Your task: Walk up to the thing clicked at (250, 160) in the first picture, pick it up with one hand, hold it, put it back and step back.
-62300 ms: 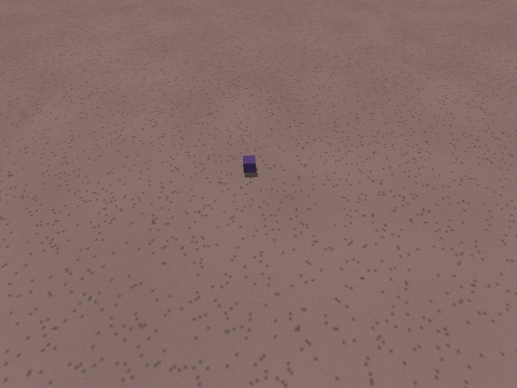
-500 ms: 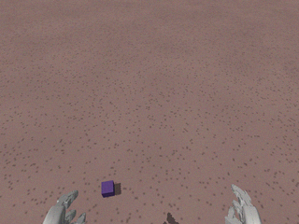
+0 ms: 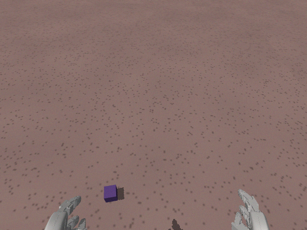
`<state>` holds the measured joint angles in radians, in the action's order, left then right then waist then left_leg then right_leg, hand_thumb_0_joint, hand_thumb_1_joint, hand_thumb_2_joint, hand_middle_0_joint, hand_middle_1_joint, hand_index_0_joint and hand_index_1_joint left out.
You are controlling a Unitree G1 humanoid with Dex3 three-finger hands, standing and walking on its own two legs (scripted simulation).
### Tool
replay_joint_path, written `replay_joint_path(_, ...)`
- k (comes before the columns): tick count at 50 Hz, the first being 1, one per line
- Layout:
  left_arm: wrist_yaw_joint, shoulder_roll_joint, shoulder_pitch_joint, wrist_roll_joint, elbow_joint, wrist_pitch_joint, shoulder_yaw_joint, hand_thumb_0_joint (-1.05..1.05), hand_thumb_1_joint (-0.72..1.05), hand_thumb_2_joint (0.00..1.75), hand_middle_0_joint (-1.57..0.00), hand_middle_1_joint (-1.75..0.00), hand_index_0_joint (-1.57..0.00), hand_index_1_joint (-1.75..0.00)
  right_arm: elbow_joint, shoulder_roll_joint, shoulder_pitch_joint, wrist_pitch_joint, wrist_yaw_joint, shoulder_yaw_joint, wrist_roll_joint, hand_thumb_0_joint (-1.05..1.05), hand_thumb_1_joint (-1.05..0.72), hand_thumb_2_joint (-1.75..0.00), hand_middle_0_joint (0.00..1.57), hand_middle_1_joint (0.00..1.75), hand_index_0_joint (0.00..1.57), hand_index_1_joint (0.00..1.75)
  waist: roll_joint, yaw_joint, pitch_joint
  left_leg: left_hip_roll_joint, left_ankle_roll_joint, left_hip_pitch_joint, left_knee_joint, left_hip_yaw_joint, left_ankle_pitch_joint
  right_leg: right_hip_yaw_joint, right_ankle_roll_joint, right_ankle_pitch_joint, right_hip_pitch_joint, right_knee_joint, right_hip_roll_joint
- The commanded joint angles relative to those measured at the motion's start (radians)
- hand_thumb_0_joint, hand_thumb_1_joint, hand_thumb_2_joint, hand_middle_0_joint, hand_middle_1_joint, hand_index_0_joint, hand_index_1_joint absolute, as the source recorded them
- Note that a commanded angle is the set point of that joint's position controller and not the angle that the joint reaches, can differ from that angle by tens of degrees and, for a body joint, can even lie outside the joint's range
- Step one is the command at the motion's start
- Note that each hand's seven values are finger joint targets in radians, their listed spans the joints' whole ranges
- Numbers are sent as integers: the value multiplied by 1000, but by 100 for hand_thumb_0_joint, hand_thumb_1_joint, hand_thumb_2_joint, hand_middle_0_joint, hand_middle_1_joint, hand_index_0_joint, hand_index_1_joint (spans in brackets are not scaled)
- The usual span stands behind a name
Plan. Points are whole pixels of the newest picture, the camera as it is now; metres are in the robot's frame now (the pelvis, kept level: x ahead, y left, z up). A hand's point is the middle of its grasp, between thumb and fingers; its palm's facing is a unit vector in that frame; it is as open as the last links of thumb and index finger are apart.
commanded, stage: stand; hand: left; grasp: from above
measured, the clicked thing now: (110, 193) +0.48 +0.25 -0.68
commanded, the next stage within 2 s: none
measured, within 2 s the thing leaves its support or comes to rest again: neither
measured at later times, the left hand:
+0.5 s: hand out of the picture +0.08 +0.23 -0.11, palm faces +0.01 -0.94 -0.34, open 7.4 cm
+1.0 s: hand out of the picture +0.05 +0.23 -0.09, palm faces +0.01 -0.94 -0.35, open 7.4 cm
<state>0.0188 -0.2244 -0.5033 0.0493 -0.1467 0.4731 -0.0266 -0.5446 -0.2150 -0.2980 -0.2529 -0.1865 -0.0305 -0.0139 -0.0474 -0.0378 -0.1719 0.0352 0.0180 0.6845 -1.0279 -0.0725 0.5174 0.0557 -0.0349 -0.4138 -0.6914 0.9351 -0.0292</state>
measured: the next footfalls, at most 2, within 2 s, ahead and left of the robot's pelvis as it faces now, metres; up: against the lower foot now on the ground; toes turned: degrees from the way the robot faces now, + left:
none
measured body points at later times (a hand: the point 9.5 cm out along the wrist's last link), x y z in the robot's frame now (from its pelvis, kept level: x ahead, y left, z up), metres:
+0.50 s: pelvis +0.00 +0.00 +0.04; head +0.01 +0.00 +0.49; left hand +0.08 +0.28 -0.08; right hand +0.08 -0.29 -0.09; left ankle +0.00 +0.13 -0.68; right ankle +0.03 -0.15 -0.68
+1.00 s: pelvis +0.00 -0.01 +0.06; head -0.01 -0.03 +0.51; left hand +0.05 +0.27 -0.07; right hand +0.05 -0.30 -0.08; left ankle +0.00 +0.13 -0.68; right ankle +0.03 -0.15 -0.68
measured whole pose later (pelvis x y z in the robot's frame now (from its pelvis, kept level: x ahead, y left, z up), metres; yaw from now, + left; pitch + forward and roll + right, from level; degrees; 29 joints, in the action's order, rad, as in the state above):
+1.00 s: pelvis +0.00 -0.01 +0.06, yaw -1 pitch -5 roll +0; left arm 0.02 -0.28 -0.17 -0.03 1.12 0.01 -0.03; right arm -1.08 -0.30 -0.18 0.01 -0.02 0.03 0.02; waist -0.03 0.01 0.06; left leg 0.02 0.03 0.10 -0.41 -0.01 0.23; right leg 0.02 -0.02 -0.18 -0.17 0.42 -0.04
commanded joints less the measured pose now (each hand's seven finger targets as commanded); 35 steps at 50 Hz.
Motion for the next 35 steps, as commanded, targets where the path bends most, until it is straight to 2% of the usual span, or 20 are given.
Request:
replay_joint_path(1, 11, -126, 42, -4, -217, -58, -74, 0, 75, 81, -18, -27, -18, -27, 164, -129, 85, -63, -10, 55, 6, 0, -90, -90, 20, 30, 20, 30, -10, 5, -57, -37, -25, -29, 204, 18, -149, 17, 27, 82, 100, -146, 41)
replay_joint_path(2, 9, -110, 41, -5, -199, -58, -61, 0, 73, 80, -18, -27, -18, -27, 155, -127, 77, -64, -10, 53, 7, 0, -90, -90, 20, 30, 20, 30, -12, -2, -45, -37, -23, -30, 204, 17, -147, 18, 25, 83, 95, -144, 42)
replay_joint_path(4, 9, -115, 29, -6, -202, -58, -62, 0, 83, 86, -19, -29, -19, -29, 159, -130, 78, -63, -9, 55, 6, 0, -90, -90, 20, 30, 20, 30, -18, 3, -56, -33, -20, -38, 208, 12, -166, 20, 28, 95, 98, -133, 43)
replay_joint_path(5, 44, -190, 321, -108, 149, -277, -64, 0, 89, 90, -20, -30, -20, -30, -99, -262, 129, 57, 50, 101, 142, 0, -90, -90, 20, 30, 20, 30, 15, 67, 164, 35, -69, -121, 304, -47, -386, -52, 82, 107, 227, -118, -15)
replay_joint_path(6, 39, -197, 198, -120, 329, -345, -76, 0, 90, 90, -20, -30, -20, -30, -104, -272, 130, 106, 84, 113, 139, 0, -90, -90, 20, 30, 20, 30, 46, 81, 85, 31, -76, -193, 292, -19, -428, -88, 105, 128, 261, -156, -23)
replay_joint_path(7, 35, -210, 188, -130, 380, -377, -76, 0, 90, 90, -20, -30, -20, -30, -90, -270, 124, 131, 103, 110, 138, 0, -90, -90, 20, 30, 20, 30, 59, 67, 58, 16, -79, -228, 280, -4, -436, -103, 115, 159, 265, -169, -32)
replay_joint_path(8, 28, -215, 222, -126, 412, -396, -67, 0, 90, 90, -20, -30, -20, -30, -83, -267, 103, 147, 116, 106, 141, 0, -90, -90, 20, 30, 20, 30, 21, 43, 56, 17, -83, -219, 294, -30, -379, -103, 106, 154, 261, -178, -27)
replay_joint_path(9, 23, -220, 240, -120, 454, -415, -60, 0, 90, 90, -20, -30, -20, -30, -98, -252, 113, 155, 132, 102, 117, 0, -90, -90, 20, 30, 20, 30, 10, 52, 40, 6, -82, -237, 312, -23, -324, -111, 105, 165, 315, -184, -40)
replay_joint_path(10, 20, -225, 261, -117, 496, -427, -61, 0, 90, 90, -20, -30, -20, -30, -118, -225, 112, 161, 148, 102, 83, 0, -90, -90, 20, 30, 20, 30, 49, 54, 30, -11, -78, -243, 324, 1, -260, -121, 101, 156, 342, -209, -56)
replay_joint_path(11, 18, -224, 262, -111, 530, -433, -64, 0, 90, 90, -20, -30, -20, -30, -128, -222, 128, 167, 156, 104, 76, 0, -90, -90, 20, 30, 20, 30, 100, 65, 57, -19, -73, -270, 326, 19, -255, -143, 103, 154, 314, -246, -67)
replay_joint_path(12, 16, -227, 278, -107, 568, -436, -67, 0, 90, 90, -20, -30, -20, -30, -135, -226, 127, 171, 159, 107, 69, 0, -90, -90, 20, 30, 20, 30, 111, 62, 57, -21, -66, -276, 327, 21, -243, -147, 100, 124, 311, -267, -70)
replay_joint_path(13, 16, -224, 284, -104, 610, -443, -64, 0, 90, 90, -20, -30, -20, -30, -155, -230, 134, 175, 163, 113, 64, 0, -90, -90, 20, 30, 20, 30, 101, 65, 56, -16, -65, -306, 333, 13, -260, -140, 96, 141, 314, -279, -70)
replay_joint_path(14, 18, -219, 299, -102, 657, -450, -60, 0, 90, 90, -20, -30, -20, -30, -180, -226, 129, 182, 168, 117, 62, 0, -90, -90, 20, 30, 20, 30, 91, 59, 67, -13, -64, -304, 350, 12, -234, -134, 89, 127, 330, -299, -75)
replay_joint_path(18, 20, -218, 322, -98, 785, -476, -65, 0, 90, 90, -20, -30, -20, -30, -234, -230, 135, 198, 169, 122, 71, 0, -90, -90, 20, 30, 20, 30, 34, 54, 79, 16, -67, -356, 418, -23, -311, -102, 70, 243, 377, -296, -62)
replay_joint_path(20, 20, -219, 322, -95, 842, -482, -65, 0, 90, 90, -20, -30, -20, -30, -260, -234, 131, 206, 165, 122, 68, 0, -90, -90, 20, 30, 20, 30, 17, 56, 117, 29, -67, -345, 469, -41, -310, -91, 63, 256, 405, -314, -55)
replay_joint_path(22, 21, -215, 326, -92, 893, -482, -63, 0, 90, 90, -20, -30, -20, -30, -283, -243, 137, 211, 161, 121, 65, 0, -90, -90, 20, 30, 20, 30, 4, 56, 153, 38, -66, -355, 516, -52, -290, -90, 62, 241, 407, -348, -50)
replay_joint_path(25, 22, -224, 329, -88, 965, -486, -63, 0, 90, 90, -20, -30, -20, -30, -326, -248, 122, 218, 156, 116, 59, 0, -90, -90, 20, 30, 20, 30, 19, 53, 160, 42, -59, -378, 551, -53, -326, -99, 66, 278, 466, -389, -60)
replay_joint_path(30, 23, -235, 328, -81, 1063, -485, -59, 0, 90, 90, -20, -30, -20, -30, -385, -254, 113, 226, 150, 111, 52, 0, -90, -90, 20, 30, 20, 30, 21, 52, 188, 42, -47, -426, 616, -40, -279, -118, 62, 246, 500, -474, -69)
replay_joint_path(34, 22, -242, 343, -79, 1114, -487, -55, 0, 90, 90, -20, -30, -20, -30, -417, -257, 113, 227, 149, 108, 47, 0, -90, -90, 20, 30, 20, 30, 27, 46, 189, 51, -42, -461, 653, -36, -317, -117, 57, 279, 528, -511, -74)
replay_joint_path(35, 23, -240, 333, -79, 1129, -488, -53, 0, 90, 90, -20, -30, -20, -30, -426, -257, 124, 228, 150, 106, 47, 0, -90, -90, 20, 30, 20, 30, 27, 56, 199, 51, -40, -470, 653, -33, -312, -116, 55, 272, 526, -518, -72)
